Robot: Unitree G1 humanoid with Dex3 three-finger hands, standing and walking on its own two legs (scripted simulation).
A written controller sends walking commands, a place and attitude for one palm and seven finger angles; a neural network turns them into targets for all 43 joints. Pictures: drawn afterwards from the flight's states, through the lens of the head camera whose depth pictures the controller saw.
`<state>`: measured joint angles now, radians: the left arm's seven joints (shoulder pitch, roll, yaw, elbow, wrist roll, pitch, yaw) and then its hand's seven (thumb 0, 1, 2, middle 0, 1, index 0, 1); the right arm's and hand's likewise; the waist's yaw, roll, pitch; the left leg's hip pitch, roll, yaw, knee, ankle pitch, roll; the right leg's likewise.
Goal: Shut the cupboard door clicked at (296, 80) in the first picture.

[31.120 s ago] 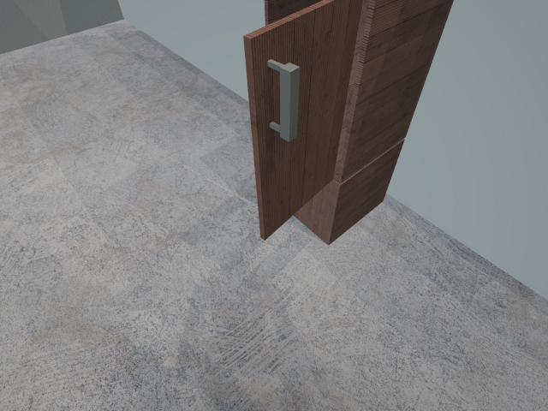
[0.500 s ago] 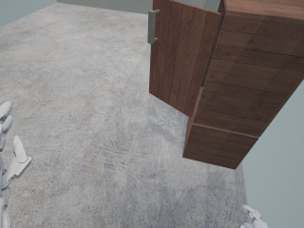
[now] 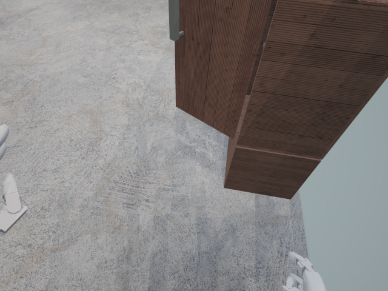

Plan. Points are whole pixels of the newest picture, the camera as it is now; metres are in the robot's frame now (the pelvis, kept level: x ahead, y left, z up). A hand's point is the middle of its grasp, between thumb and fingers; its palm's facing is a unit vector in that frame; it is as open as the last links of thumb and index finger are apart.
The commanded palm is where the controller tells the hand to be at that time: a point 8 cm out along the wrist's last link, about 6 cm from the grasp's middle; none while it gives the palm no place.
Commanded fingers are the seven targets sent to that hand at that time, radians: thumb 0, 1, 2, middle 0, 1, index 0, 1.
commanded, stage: let the arm hang, fingers relaxed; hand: left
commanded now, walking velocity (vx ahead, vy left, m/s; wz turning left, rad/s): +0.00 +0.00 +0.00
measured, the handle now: (177, 15) +0.96 +0.08 +0.12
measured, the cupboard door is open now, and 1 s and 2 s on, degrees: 62 62 62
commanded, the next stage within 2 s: look to check the result in 1.20 s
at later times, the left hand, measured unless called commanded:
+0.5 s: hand out of the picture +0.02 +0.20 -0.17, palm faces +0.05 -0.98 -0.17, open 6.9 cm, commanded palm none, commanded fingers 0.00 0.90 0.90 -0.20 -0.30 -0.20 -0.30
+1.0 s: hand out of the picture -0.03 +0.19 -0.17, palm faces +0.01 -0.98 -0.18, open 7.3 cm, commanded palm none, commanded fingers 0.00 0.90 0.90 -0.20 -0.30 -0.20 -0.30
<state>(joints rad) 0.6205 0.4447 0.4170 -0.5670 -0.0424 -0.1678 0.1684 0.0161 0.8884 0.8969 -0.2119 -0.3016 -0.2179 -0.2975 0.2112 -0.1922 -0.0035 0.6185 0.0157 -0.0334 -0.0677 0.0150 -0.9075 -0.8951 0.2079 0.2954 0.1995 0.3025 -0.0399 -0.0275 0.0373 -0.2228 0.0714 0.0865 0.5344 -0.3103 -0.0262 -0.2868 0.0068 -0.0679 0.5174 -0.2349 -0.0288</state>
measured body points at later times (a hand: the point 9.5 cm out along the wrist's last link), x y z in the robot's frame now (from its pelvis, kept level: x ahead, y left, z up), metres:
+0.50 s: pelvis -0.04 +0.02 +0.00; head -0.02 +0.04 +0.45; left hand +0.01 +0.25 -0.16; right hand +0.00 -0.22 -0.14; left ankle -0.02 +0.13 -0.73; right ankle +0.02 -0.10 -0.73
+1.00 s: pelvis -0.03 +0.03 +0.01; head -0.03 +0.03 +0.46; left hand -0.03 +0.24 -0.16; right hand -0.06 -0.18 -0.16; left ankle -0.02 +0.13 -0.73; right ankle +0.02 -0.10 -0.73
